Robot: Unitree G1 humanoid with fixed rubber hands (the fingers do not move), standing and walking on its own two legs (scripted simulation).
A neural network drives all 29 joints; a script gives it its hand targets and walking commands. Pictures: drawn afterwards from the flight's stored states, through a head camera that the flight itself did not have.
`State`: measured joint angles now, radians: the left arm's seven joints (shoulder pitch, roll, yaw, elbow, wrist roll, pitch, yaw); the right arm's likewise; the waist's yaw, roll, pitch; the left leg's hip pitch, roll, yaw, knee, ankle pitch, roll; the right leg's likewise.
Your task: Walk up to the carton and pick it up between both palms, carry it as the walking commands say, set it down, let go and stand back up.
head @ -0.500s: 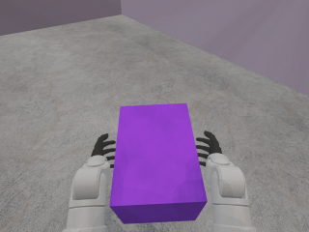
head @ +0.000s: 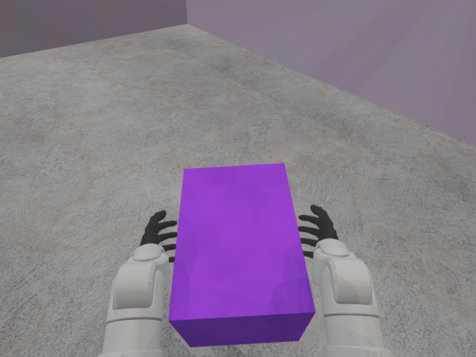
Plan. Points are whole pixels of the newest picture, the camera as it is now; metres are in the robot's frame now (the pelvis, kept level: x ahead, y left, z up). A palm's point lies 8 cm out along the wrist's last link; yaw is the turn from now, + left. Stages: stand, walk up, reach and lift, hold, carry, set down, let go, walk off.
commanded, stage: carry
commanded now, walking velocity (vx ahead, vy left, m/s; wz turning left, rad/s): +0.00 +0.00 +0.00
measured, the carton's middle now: (239, 251) +0.35 +0.00 -0.01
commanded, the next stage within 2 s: none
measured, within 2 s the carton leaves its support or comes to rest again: neither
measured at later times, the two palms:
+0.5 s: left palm (152, 256) +0.29 +0.15 +0.06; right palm (327, 251) +0.30 -0.14 +0.08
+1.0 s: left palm (151, 258) +0.28 +0.15 +0.07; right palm (328, 253) +0.29 -0.14 +0.08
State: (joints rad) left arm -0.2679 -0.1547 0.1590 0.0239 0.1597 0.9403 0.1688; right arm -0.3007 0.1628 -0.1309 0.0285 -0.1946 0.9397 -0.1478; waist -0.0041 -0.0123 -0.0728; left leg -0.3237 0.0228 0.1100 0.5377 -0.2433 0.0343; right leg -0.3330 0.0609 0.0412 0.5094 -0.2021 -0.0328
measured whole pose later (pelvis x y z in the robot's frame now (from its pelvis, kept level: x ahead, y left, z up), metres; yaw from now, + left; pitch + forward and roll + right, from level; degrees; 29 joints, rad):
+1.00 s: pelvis -0.01 +0.00 +0.00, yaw +0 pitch +1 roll +0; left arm -0.27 -0.16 0.14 0.00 0.15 1.00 0.20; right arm -0.30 0.16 -0.13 0.01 -0.16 0.98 -0.19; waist 0.00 -0.01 -0.07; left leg -0.32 0.02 0.11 0.54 -0.23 0.03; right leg -0.33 0.06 0.04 0.51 -0.19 -0.03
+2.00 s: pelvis +0.01 +0.00 +0.00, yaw +0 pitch +2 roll +0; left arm -0.24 -0.15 0.08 -0.16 0.12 1.15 0.23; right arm -0.29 0.16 -0.13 -0.15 -0.12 1.14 -0.22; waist 0.00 0.02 -0.10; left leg -0.32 0.02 0.11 0.55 -0.32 0.04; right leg -0.33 0.06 0.04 0.53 -0.30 -0.03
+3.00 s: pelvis +0.47 +0.17 -0.02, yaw +23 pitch +3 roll +1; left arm -0.27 -0.16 0.07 -0.23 0.12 1.21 0.23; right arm -0.28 0.16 -0.13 -0.25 -0.11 1.20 -0.22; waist -0.02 -0.03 -0.08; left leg -0.44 -0.01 0.11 0.63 -0.20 0.06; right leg -0.14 -0.19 -0.15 0.83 -0.49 0.10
